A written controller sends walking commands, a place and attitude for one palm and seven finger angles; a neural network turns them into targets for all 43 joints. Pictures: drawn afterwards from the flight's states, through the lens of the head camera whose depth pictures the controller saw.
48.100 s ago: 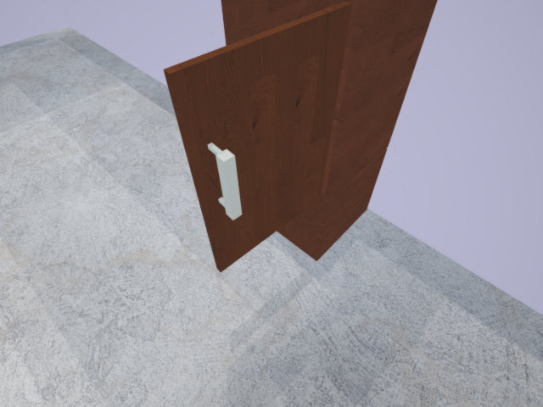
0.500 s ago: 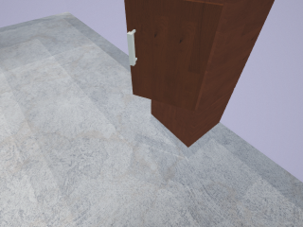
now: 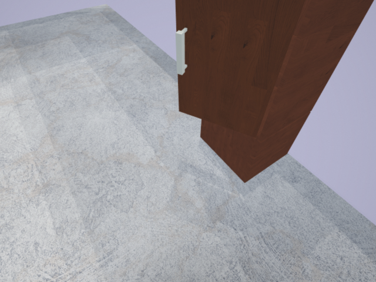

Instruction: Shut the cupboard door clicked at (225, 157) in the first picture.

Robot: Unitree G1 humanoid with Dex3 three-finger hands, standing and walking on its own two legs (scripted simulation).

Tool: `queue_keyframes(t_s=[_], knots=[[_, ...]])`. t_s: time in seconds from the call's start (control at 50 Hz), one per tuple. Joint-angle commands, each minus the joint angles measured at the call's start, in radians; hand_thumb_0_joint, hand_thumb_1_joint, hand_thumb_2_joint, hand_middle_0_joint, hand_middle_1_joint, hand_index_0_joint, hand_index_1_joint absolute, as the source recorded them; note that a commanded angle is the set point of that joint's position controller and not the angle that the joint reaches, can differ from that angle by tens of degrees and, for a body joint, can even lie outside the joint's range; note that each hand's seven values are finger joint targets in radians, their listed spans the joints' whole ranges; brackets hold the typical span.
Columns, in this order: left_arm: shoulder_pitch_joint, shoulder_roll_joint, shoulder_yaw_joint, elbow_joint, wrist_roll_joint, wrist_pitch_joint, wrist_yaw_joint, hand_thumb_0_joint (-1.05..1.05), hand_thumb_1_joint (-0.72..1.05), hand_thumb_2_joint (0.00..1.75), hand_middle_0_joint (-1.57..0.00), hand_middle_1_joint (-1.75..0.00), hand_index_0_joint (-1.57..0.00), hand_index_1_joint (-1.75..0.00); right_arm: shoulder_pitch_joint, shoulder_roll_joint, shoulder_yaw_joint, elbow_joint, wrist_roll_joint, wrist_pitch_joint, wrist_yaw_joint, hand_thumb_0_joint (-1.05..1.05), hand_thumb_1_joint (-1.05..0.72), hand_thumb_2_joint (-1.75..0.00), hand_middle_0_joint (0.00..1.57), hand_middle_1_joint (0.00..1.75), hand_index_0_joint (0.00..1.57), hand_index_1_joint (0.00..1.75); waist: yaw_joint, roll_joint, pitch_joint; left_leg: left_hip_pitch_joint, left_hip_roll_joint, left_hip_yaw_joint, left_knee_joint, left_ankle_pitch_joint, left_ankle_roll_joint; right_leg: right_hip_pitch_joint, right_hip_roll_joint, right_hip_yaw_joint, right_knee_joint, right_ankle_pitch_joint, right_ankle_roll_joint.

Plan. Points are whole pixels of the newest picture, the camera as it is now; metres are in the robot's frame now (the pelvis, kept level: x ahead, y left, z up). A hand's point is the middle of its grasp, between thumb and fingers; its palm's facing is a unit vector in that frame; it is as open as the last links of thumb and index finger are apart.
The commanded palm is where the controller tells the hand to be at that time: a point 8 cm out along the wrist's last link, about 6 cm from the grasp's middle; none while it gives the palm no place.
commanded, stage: walk to a spot facing it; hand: left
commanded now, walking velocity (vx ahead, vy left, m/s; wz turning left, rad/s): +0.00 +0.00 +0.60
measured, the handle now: (182, 51) +0.92 +0.06 +0.01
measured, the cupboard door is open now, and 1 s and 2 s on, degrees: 29 29 29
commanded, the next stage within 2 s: turn to face it in 1.50 s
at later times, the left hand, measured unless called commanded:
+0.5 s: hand out of the picture +0.03 +0.23 -0.15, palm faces +0.31 -0.90 -0.31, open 7.4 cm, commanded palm none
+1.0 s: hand out of the picture -0.09 +0.22 -0.16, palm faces +0.62 -0.74 -0.26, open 7.4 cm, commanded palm none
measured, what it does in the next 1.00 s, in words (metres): steps on the spot, turning left: right foot, then left foot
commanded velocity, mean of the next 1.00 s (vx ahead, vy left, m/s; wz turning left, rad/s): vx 0.10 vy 0.00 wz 0.60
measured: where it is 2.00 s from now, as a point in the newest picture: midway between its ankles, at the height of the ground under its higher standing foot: outside the picture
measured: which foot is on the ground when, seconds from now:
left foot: down 0.00-0.48, up 0.50-0.80, down 0.82-1.00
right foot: down 0.00-0.14, up 0.16-0.46, down 0.48-0.82, up 0.84-1.00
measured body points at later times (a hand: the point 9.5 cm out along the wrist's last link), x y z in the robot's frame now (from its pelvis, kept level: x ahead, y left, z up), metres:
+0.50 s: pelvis -0.01 -0.01 -0.01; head +0.04 -0.01 +0.44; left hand +0.01 +0.28 -0.13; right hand +0.10 -0.24 -0.16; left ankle +0.03 +0.13 -0.73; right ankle +0.02 -0.13 -0.74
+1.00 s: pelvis +0.00 +0.01 +0.00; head +0.03 +0.04 +0.45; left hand -0.12 +0.26 -0.14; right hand +0.22 -0.15 -0.14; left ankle -0.08 +0.10 -0.73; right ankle +0.09 -0.10 -0.68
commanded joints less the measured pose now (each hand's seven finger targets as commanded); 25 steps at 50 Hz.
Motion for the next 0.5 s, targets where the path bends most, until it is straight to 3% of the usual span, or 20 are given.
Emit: queue_keyframes(t_s=[0.0,0.06,0.08,0.1,0.12,0.14,0.16,0.18,0.2,0.24,0.32,0.36,0.38,0.42,0.44,0.46,0.48], knots=[[0.040,0.208,0.062,-0.085,0.010,-0.001,0.020,0.00,0.90,0.90,-0.20,-0.30,-0.20,-0.30,-0.034,-0.068,-0.036,-0.132,0.011,-0.003,0.003,0.00,-0.90,-0.90,0.20,0.30,0.20,0.30,0.011,-0.146,0.051,-0.155,0.077,-0.036,0.198,-0.195,-0.016,-0.003,-0.393,0.132,-0.053,0.727,-0.178],[0.035,0.205,0.066,-0.112,-0.001,0.002,0.012,0.00,0.90,0.90,-0.20,-0.30,-0.20,-0.30,0.049,-0.054,-0.037,-0.135,0.002,-0.003,0.016,0.00,-0.90,-0.90,0.20,0.30,0.20,0.30,-0.025,-0.125,0.011,0.011,0.039,0.061,-0.033,0.073,-0.013,-0.082,-0.313,0.012,0.080,0.610,-0.080],[0.046,0.186,0.063,-0.118,-0.004,0.005,0.007,0.00,0.90,0.90,-0.20,-0.30,-0.20,-0.30,0.112,-0.083,-0.046,-0.126,-0.002,-0.008,0.020,0.00,-0.90,-0.90,0.20,0.30,0.20,0.30,-0.049,-0.026,-0.028,0.133,0.053,0.015,-0.132,0.276,0.010,-0.159,-0.267,-0.024,0.217,0.489,-0.024],[0.090,0.132,0.058,-0.141,-0.015,0.014,0.004,0.00,0.90,0.90,-0.20,-0.30,-0.20,-0.30,0.168,-0.169,-0.065,-0.129,-0.012,-0.017,0.016,0.00,-0.90,-0.90,0.20,0.30,0.20,0.30,-0.057,0.246,-0.064,0.196,0.240,-0.308,-0.251,0.591,0.117,-0.314,-0.134,-0.064,0.425,0.104,0.060],[0.049,0.102,0.046,-0.184,-0.011,0.018,0.010,0.00,0.90,0.90,-0.20,-0.30,-0.20,-0.30,0.221,-0.230,-0.085,-0.121,-0.013,-0.017,0.006,0.00,-0.90,-0.90,0.20,0.30,0.20,0.30,-0.084,0.306,-0.092,0.160,0.380,-0.531,-0.374,0.570,0.223,-0.362,-0.045,0.046,0.612,-0.364,0.066],[-0.001,0.102,0.051,-0.202,-0.006,0.030,0.011,0.00,0.90,0.90,-0.20,-0.30,-0.20,-0.30,0.221,-0.240,-0.087,-0.119,-0.015,-0.018,-0.005,0.00,-0.90,-0.90,0.20,0.30,0.20,0.30,-0.083,0.178,-0.090,0.097,0.380,-0.562,-0.420,0.266,0.228,-0.400,-0.047,0.147,0.704,-0.310,0.051],[-0.016,0.089,0.055,-0.201,-0.005,0.030,0.009,0.00,0.90,0.90,-0.20,-0.30,-0.20,-0.30,0.167,-0.224,-0.084,-0.137,-0.015,-0.022,-0.010,0.00,-0.90,-0.90,0.20,0.30,0.20,0.30,-0.060,0.201,-0.074,0.055,0.340,-0.547,-0.437,0.091,0.202,-0.439,-0.062,0.179,0.721,-0.226,0.050],[-0.024,0.100,0.056,-0.197,-0.003,0.026,0.002,0.00,0.90,0.90,-0.20,-0.30,-0.20,-0.30,0.121,-0.183,-0.073,-0.154,-0.015,-0.026,-0.012,0.00,-0.90,-0.90,0.20,0.30,0.20,0.30,-0.045,0.131,-0.060,0.012,0.305,-0.506,-0.440,0.033,0.188,-0.431,-0.069,0.199,0.711,-0.146,0.050],[-0.011,0.088,0.058,-0.192,-0.002,0.021,-0.004,0.00,0.90,0.90,-0.20,-0.30,-0.20,-0.30,0.093,-0.173,-0.067,-0.161,-0.017,-0.031,-0.015,0.00,-0.90,-0.90,0.20,0.30,0.20,0.30,-0.025,0.104,-0.056,0.013,0.270,-0.450,-0.428,0.075,0.174,-0.431,-0.061,0.196,0.676,-0.101,0.056],[0.019,0.073,0.055,-0.186,-0.006,0.017,-0.006,0.00,0.90,0.90,-0.20,-0.30,-0.20,-0.30,0.086,-0.165,-0.065,-0.164,-0.014,-0.036,-0.018,0.00,-0.90,-0.90,0.20,0.30,0.20,0.30,-0.018,0.085,-0.105,0.077,0.237,-0.401,-0.395,0.197,0.174,-0.411,-0.043,0.187,0.573,-0.090,0.063],[0.033,0.060,0.051,-0.199,-0.006,0.021,-0.003,0.00,0.90,0.90,-0.20,-0.30,-0.20,-0.30,0.074,-0.173,-0.076,-0.169,-0.015,-0.024,-0.014,0.00,-0.90,-0.90,0.20,0.30,0.20,0.30,-0.015,0.098,-0.118,0.059,0.208,-0.410,-0.399,0.166,0.174,-0.335,-0.002,0.166,0.417,-0.096,0.063],[0.051,0.060,0.052,-0.204,-0.007,0.024,-0.001,0.00,0.90,0.90,-0.20,-0.30,-0.20,-0.30,0.053,-0.175,-0.082,-0.179,-0.016,-0.014,-0.009,0.00,-0.90,-0.90,0.20,0.30,0.20,0.30,-0.008,0.143,-0.102,0.005,0.184,-0.424,-0.408,0.116,0.159,-0.274,0.019,0.155,0.333,-0.083,0.058],[0.078,0.070,0.052,-0.202,-0.007,0.022,0.000,0.00,0.90,0.90,-0.20,-0.30,-0.20,-0.30,0.042,-0.175,-0.085,-0.185,-0.015,-0.012,-0.006,0.00,-0.90,-0.90,0.20,0.30,0.20,0.30,0.003,0.141,-0.118,0.001,0.166,-0.428,-0.394,0.132,0.151,-0.227,0.034,0.156,0.259,-0.067,0.055],[0.174,0.088,0.064,-0.180,-0.009,0.017,0.004,0.00,0.90,0.90,-0.20,-0.30,-0.20,-0.30,-0.017,-0.159,-0.091,-0.212,-0.008,-0.003,-0.004,0.00,-0.90,-0.90,0.20,0.30,0.20,0.30,0.053,0.115,-0.108,-0.138,0.101,-0.392,-0.358,0.037,0.103,-0.033,0.039,0.131,0.038,0.032,0.047],[0.204,0.140,0.076,-0.182,0.001,0.011,0.009,0.00,0.90,0.90,-0.20,-0.30,-0.20,-0.30,-0.022,-0.119,-0.091,-0.222,0.001,0.002,0.003,0.00,-0.90,-0.90,0.20,0.30,0.20,0.30,0.067,-0.006,-0.097,-0.242,0.014,-0.325,-0.234,-0.066,0.046,0.044,-0.067,0.239,-0.130,-0.037,0.012],[0.179,0.232,0.095,-0.202,0.018,0.005,0.015,0.00,0.90,0.90,-0.20,-0.30,-0.20,-0.30,-0.006,-0.056,-0.086,-0.240,0.007,0.001,0.008,0.00,-0.90,-0.90,0.20,0.30,0.20,0.30,0.066,-0.266,-0.066,-0.361,-0.124,-0.139,0.066,-0.174,-0.031,0.014,-0.346,0.567,-0.289,-0.219,-0.105],[0.075,0.249,0.079,-0.235,0.009,0.010,0.017,0.00,0.90,0.90,-0.20,-0.30,-0.20,-0.30,-0.012,-0.091,-0.094,-0.239,-0.007,0.000,0.015,0.00,-0.90,-0.90,0.20,0.30,0.20,0.30,0.036,-0.203,-0.026,-0.289,-0.089,-0.122,0.334,-0.207,-0.030,-0.179,-0.465,0.568,-0.310,-0.141,-0.162]])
